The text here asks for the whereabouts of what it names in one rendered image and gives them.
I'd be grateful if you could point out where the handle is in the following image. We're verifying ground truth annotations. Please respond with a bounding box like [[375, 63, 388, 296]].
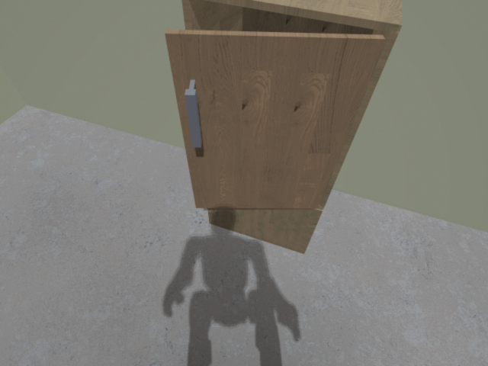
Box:
[[185, 79, 202, 148]]

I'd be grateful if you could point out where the cupboard door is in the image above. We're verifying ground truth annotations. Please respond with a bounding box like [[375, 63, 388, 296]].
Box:
[[165, 29, 385, 209]]

